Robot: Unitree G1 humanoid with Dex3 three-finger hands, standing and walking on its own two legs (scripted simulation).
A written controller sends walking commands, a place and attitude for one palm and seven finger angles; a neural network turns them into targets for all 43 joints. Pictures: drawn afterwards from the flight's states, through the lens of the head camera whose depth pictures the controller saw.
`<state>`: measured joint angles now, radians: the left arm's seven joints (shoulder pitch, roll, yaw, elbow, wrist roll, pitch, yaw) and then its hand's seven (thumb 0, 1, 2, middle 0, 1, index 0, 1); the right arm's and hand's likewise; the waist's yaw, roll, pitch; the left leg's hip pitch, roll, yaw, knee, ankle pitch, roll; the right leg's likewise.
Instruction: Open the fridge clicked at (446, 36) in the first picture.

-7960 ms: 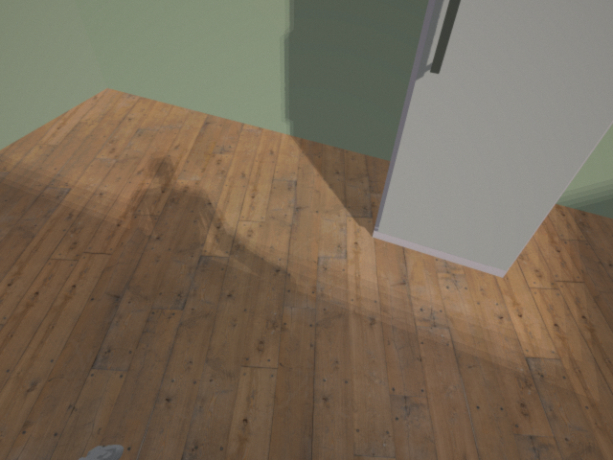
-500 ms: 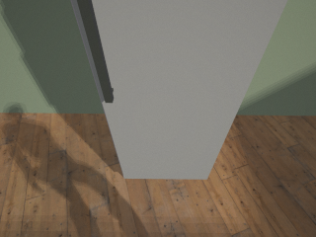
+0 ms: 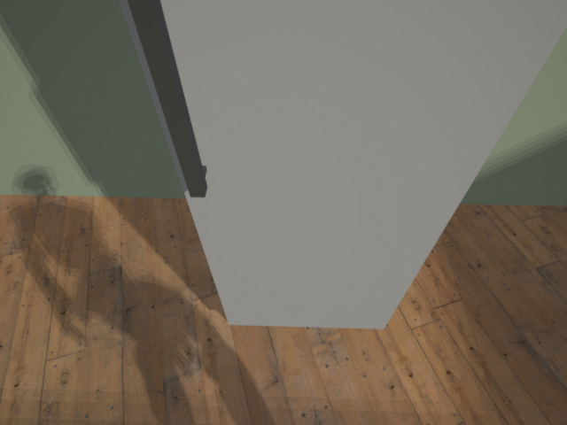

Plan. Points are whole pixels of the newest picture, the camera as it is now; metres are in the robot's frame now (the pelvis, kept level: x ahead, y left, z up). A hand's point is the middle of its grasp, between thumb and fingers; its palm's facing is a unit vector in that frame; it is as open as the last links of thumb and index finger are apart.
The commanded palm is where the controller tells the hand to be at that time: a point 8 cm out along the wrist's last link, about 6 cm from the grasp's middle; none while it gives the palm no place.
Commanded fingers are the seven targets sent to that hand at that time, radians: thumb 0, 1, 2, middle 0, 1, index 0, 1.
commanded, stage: come to a stop and stand still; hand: left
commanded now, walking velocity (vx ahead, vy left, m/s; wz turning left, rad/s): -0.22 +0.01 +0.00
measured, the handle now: (163, 43) +0.47 +0.17 +0.29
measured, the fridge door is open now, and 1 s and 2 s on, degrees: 0 0 0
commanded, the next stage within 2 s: look again from close up in 1.56 s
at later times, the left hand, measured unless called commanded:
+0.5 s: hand out of the picture +0.04 +0.19 -0.16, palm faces -0.01 -0.97 -0.24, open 7.3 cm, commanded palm none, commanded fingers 0.00 0.90 0.90 -0.20 -0.30 -0.20 -0.30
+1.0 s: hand out of the picture +0.00 +0.18 -0.17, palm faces -0.03 -0.98 -0.19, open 7.3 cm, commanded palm none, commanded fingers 0.00 0.90 0.90 -0.20 -0.30 -0.20 -0.30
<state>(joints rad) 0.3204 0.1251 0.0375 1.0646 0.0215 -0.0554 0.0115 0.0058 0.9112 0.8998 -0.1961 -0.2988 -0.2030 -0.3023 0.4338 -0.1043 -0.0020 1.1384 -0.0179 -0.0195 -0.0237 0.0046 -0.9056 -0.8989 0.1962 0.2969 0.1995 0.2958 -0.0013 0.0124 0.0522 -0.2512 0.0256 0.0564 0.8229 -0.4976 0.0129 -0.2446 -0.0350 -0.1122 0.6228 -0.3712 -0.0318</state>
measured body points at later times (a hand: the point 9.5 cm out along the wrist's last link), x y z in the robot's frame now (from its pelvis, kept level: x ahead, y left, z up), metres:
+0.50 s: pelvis +0.01 +0.00 +0.00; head +0.04 -0.01 +0.45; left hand +0.05 +0.24 -0.14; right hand +0.07 -0.23 -0.15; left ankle +0.05 +0.13 -0.73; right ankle -0.01 -0.09 -0.73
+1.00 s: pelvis +0.00 +0.01 +0.01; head -0.01 +0.01 +0.46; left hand +0.00 +0.23 -0.15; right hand -0.01 -0.21 -0.15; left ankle +0.04 +0.13 -0.73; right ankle -0.01 -0.09 -0.73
